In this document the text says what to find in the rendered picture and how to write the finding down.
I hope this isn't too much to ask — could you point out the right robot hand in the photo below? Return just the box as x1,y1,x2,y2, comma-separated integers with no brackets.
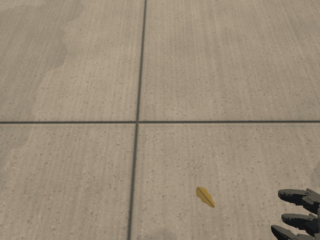
271,188,320,240

